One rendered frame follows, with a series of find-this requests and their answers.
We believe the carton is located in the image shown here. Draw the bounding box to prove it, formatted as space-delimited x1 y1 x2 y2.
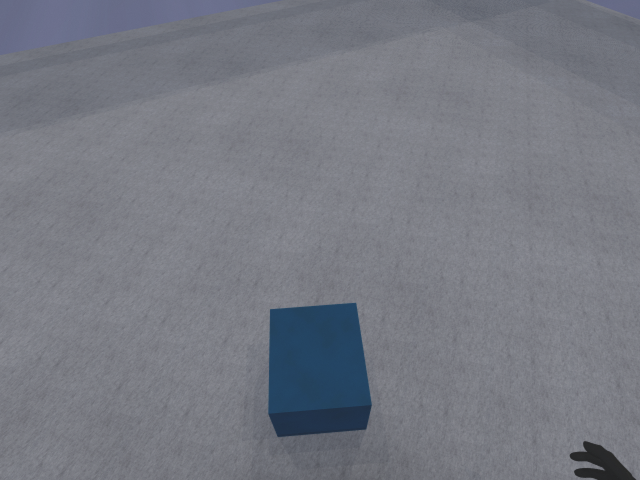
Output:
268 303 372 437

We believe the robot right hand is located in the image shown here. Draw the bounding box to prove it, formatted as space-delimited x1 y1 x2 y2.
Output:
570 441 636 480

